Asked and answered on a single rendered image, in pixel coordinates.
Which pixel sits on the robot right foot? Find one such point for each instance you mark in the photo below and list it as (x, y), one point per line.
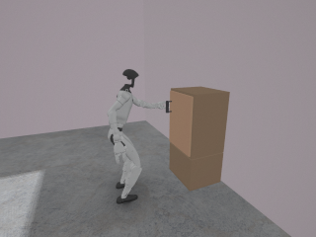
(128, 198)

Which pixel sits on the robot left hand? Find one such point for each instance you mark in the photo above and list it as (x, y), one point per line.
(160, 105)

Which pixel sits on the handle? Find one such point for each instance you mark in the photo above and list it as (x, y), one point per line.
(167, 106)

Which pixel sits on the robot right upper arm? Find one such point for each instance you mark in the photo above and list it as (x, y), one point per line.
(122, 99)

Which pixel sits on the robot left upper arm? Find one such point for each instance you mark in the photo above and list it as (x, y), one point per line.
(138, 102)

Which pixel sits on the robot right shin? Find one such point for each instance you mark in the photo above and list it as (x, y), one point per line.
(131, 179)

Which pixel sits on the robot right hand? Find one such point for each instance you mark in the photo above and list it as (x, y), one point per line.
(119, 149)

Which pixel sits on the cupboard door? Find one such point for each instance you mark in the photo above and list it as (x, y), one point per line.
(181, 121)

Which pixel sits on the left robot forearm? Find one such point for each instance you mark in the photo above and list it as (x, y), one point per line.
(150, 106)

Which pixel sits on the right robot forearm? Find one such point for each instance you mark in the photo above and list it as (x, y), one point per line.
(114, 126)

